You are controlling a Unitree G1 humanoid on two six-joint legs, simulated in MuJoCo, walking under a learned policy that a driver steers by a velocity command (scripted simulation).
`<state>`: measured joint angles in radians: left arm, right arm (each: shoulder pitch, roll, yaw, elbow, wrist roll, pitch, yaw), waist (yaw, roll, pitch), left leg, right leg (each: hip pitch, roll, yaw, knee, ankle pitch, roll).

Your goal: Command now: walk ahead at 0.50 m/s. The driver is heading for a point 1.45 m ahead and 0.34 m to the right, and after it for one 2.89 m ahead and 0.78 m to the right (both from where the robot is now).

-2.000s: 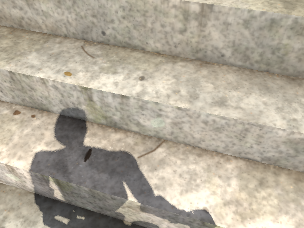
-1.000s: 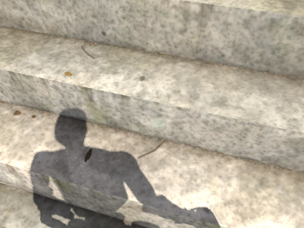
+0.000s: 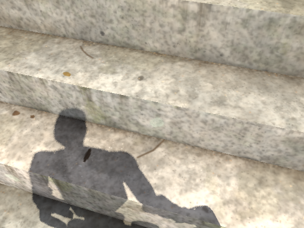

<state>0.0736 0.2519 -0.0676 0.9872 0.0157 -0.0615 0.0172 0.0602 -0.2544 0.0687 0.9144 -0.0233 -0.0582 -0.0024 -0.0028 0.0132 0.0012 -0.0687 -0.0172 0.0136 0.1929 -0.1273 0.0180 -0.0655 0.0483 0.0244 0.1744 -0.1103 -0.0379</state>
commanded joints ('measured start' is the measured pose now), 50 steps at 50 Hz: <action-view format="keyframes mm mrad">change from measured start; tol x2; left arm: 1 -47 113 22 -51 -1 -12 3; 50 -54 114 24 -62 0 -11 3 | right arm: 1 -59 -106 -23 -61 1 -13 -3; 50 -67 -102 -26 -67 0 -12 -3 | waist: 1 0 -8 -77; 50 -2 -6 -80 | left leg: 1 -20 165 -109 -18 128 -7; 50 -22 165 -107 -15 128 -11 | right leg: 1 61 -187 127 9 186 -10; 50 62 -184 133 11 198 -9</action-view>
